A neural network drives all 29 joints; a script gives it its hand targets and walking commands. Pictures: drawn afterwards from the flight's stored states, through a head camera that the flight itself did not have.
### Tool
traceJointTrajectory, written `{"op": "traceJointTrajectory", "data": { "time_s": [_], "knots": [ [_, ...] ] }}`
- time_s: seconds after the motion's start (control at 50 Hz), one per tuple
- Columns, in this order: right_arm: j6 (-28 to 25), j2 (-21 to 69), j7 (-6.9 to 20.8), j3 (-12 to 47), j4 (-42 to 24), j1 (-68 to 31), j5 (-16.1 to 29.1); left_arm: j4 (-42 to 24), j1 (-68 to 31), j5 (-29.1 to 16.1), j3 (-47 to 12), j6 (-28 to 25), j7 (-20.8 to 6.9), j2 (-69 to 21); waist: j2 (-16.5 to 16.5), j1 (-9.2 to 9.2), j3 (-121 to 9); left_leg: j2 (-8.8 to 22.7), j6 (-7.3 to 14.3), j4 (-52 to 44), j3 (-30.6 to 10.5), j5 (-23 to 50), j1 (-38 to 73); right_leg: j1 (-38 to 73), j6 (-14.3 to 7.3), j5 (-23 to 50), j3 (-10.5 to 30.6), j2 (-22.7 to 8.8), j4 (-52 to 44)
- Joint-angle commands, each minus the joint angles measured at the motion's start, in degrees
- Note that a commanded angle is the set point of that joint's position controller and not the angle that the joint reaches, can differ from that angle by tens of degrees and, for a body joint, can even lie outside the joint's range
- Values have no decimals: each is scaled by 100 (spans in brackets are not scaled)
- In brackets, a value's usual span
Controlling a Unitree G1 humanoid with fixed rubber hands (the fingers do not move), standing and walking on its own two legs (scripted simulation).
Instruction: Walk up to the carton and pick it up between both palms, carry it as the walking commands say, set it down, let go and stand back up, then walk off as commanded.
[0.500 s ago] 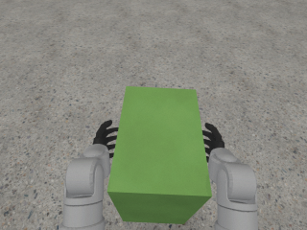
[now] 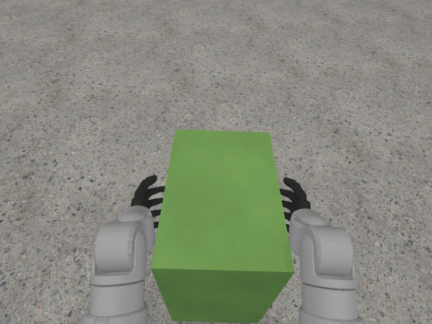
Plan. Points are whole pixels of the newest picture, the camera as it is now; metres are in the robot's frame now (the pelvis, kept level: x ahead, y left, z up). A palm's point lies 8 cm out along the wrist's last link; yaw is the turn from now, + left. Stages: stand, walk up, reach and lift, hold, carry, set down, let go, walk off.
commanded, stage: carry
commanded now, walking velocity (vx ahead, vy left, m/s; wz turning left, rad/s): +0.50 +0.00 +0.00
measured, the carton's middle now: (218, 230) +0.31 +0.00 -0.01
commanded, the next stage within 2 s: none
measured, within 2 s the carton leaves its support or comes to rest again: neither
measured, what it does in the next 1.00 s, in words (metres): walks ahead: right foot, then left foot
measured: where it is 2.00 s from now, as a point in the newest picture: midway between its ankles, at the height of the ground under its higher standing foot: (204, 225)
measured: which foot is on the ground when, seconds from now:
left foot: down 0.00-0.26, up 0.28-0.62, down 0.64-1.00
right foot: up 0.00-0.24, down 0.26-0.66, up 0.68-0.88, down 0.90-1.00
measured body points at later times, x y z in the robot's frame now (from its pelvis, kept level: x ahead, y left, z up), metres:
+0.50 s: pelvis +0.31 -0.02 +0.01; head +0.35 -0.03 +0.46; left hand +0.60 +0.13 +0.08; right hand +0.62 -0.14 +0.07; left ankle +0.34 +0.11 -0.70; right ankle +0.28 -0.11 -0.73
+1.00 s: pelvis +0.59 +0.02 +0.00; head +0.61 +0.01 +0.45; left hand +0.89 +0.15 +0.08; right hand +0.89 -0.11 +0.07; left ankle +0.51 +0.11 -0.73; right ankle +0.59 -0.09 -0.73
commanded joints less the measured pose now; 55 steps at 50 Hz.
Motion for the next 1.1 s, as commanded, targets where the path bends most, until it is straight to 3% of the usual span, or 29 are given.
{"op": "traceJointTrajectory", "data": {
  "time_s": [0.0, 0.04, 0.14, 0.18, 0.22, 0.24, 0.26, 0.28, 0.3, 0.34, 0.36, 0.52, 0.56, 0.6, 0.62, 0.64, 0.66, 0.68, 0.7, 0.74, 0.78, 0.82, 0.86, 0.88, 0.9, 0.92, 0.94, 1.0, 1.08],
  "knots": [
    [-103, 6133, 1577, 3786, -528, -2387, 2440, -485, -2922, -2647, -4148, -148, -1577, -5991, 431, -66, -1993, 1763, 526, -1186, -2014, 2362, 3064, -1763, -1, 355, 358, -233, -348],
    [-165, 6061, 1581, 3805, -777, -2574, 2564, -689, -3017, -2679, -4213, -243, -1499, -6007, 813, -49, -2055, 1558, 406, -1167, -1490, 2643, 2983, -1464, 24, 532, -7, 4, -1079],
    [-154, 5794, 1592, 3764, -821, -2285, 2505, -780, -2808, -2613, -4207, -262, -1412, -5847, 1193, -72, -1901, 1121, 156, -1093, -527, 2484, 2630, -691, -21, 1599, -579, 296, -2662],
    [-108, 5728, 1568, 3767, -711, -2198, 2437, -723, -2784, -2587, -4152, -211, -1446, -5746, 1095, -78, -1801, 1024, 88, -921, -366, 2062, 2497, -294, -46, 1824, -758, 350, -3023],
    [-49, 5667, 1536, 3784, -585, -2196, 2380, -479, -2647, -2548, -4048, -154, -1500, -5669, 719, 23, -1783, 791, -122, -210, -104, 1733, 1988, 807, -118, 1956, -964, 439, -3573],
    [-21, 5627, 1530, 3793, -507, -2222, 2367, -321, -2539, -2514, -3998, -136, -1525, -5658, 447, 132, -1933, 640, -267, 617, 1, 1731, 1242, 1879, -277, 1731, -590, 182, -3602],
    [28, 5607, 1555, 3878, -540, -2308, 2421, -202, -2376, -2391, -3890, -141, -1537, -5552, -754, 235, -2212, 242, -437, 2166, 62, 653, 108, 2861, -742, 1078, 1371, -1036, -4103],
    [52, 5565, 1573, 3909, -472, -2491, 2402, 119, -2377, -2314, -3779, -148, -1536, -5610, -1835, 222, -2104, -443, -452, 3315, -339, -1561, -1532, 3767, -1359, 1528, 2908, -1839, -4475],
    [22, 5659, 1591, 3949, -450, -2546, 2455, 13, -2516, -2356, -3782, -169, -1525, -5727, -1404, 190, -2074, -173, -291, 3881, -1010, -1776, -2058, 3854, -1468, 2283, 2825, -1912, -4432],
    [-44, 5903, 1623, 4056, -611, -2737, 2613, -176, -2577, -2375, -3861, -244, -1516, -5968, -462, 194, -2065, 238, -254, 3518, -1301, -1370, -1881, 3487, -1212, 3318, 1719, -1660, -4373],
    [-83, 6014, 1631, 4098, -735, -2843, 2666, -317, -2667, -2442, -3903, -274, -1518, -6072, -338, 182, -1973, 346, -291, 2827, -1235, -1173, -1684, 3228, -1023, 3226, 1226, -1526, -4475],
    [-96, 5828, 1428, 3964, -887, -2334, 2449, -800, -2495, -2559, -4040, -252, -1543, -5653, -900, 144, -1667, -84, -330, 124, -268, 389, -377, 2440, -536, 3309, -333, -969, -4437],
    [-43, 5772, 1453, 3938, -795, -2323, 2431, -727, -2478, -2521, -4052, -198, -1539, -5595, -803, 112, -1632, -72, -308, -261, -75, 777, 193, 2213, -402, 3182, -527, -882, -4131],
    [28, 5727, 1491, 3848, -518, -2249, 2376, -609, -2563, -2472, -4087, -120, -1536, -5550, -443, -11, -1909, 21, -144, -454, -131, 854, 1504, 1619, -90, 3699, -886, -559, -2905],
    [46, 5645, 1500, 3758, -358, -2180, 2305, -497, -2638, -2422, -4051, -75, -1551, -5463, 176, -121, -2198, 814, 89, -502, -1227, 1493, 2522, 717, 178, 3019, -1016, -353, -1735],
    [33, 5580, 1547, 3676, -210, -2038, 2290, -504, -2739, -2418, -4028, -39, -1542, -5462, 1286, -149, -2457, 1779, 780, -619, -2872, 2129, 3495, -644, 281, 1141, -935, 275, -358],
    [2, 5638, 1579, 3671, -143, -2077, 2347, -397, -2806, -2397, -4006, -19, -1564, -5461, 1706, -125, -2411, 2138, 1142, -663, -3361, 3367, 3750, -1453, 118, -546, -327, 415, 381],
    [-29, 5766, 1589, 3643, -222, -2165, 2389, -328, -2814, -2456, -4063, -49, -1564, -5620, 1133, -93, -2381, 2129, 1087, -538, -2919, 4177, 3517, -1513, 14, -648, 169, 170, 437],
    [-70, 5942, 1592, 3672, -341, -2286, 2393, -377, -2903, -2568, -4112, -91, -1584, -5826, 704, -81, -2299, 1972, 861, -519, -2382, 4501, 3270, -1393, 7, -462, 353, -8, -63],
    [-158, 6015, 1576, 3743, -583, -2461, 2467, -531, -2984, -2664, -4216, -158, -1546, -5985, 709, -23, -2156, 1588, 411, -609, -1405, 4519, 2798, -805, 119, -204, 188, -57, -1811],
    [-191, 5954, 1574, 3746, -773, -2529, 2538, -666, -2997, -2651, -4218, -231, -1470, -5938, 1105, -29, -2364, 1294, 215, -514, -960, 4741, 2706, -236, 158, 353, -296, 268, -2511],
    [-192, 5881, 1584, 3708, -770, -2324, 2484, -669, -2866, -2625, -4196, -261, -1440, -5894, 1178, -53, -2577, 1174, 146, -433, -727, 4681, 2795, 122, 140, 1159, -537, 319, -3116],
    [-181, 5812, 1580, 3734, -812, -2268, 2470, -748, -2743, -2613, -4183, -255, -1442, -5849, 885, 17, -2602, 915, -128, -211, -459, 3758, 2458, 831, 106, 2664, -626, 169, -3900],
    [-163, 5785, 1572, 3760, -772, -2215, 2454, -764, -2699, -2605, -4165, -232, -1461, -5795, 707, 23, -2646, 837, -263, -69, -458, 2872, 2062, 1291, 7, 3421, -364, -156, -3876],
    [-123, 5759, 1564, 3758, -670, -2138, 2422, -671, -2662, -2545, -4114, -208, -1486, -5729, 287, 12, -2657, 677, -383, 127, -425, 1968, 1602, 1685, -141, 4617, 40, -597, -3536],
    [-84, 5750, 1543, 3816, -653, -2253, 2416, -436, -2599, -2467, -4061, -203, -1498, -5767, -158, 0, -2565, 531, -471, 145, -559, 1534, 1371, 1832, -332, 5452, 204, -773, -3202],
    [-57, 5723, 1539, 3874, -654, -2325, 2425, -322, -2555, -2457, -3999, -187, -1505, -5775, -366, -8, -2487, 560, -508, 239, -581, 1419, 1219, 1973, -380, 5810, 172, -804, -3080],
    [-31, 5762, 1561, 3987, -611, -2491, 2492, -158, -2483, -2381, -3888, -176, -1501, -5789, -431, 20, -2454, 462, -572, 496, -498, 1810, 981, 2234, -315, 6964, -11, -716, -2881],
    [-55, 5822, 1585, 4031, -623, -2567, 2581, -95, -2436, -2298, -3828, -214, -1452, -5843, -961, 79, -2305, -116, -580, -25, -151, 494, -187, 3417, -406, 8638, -13, -652, -2548]
  ]
}}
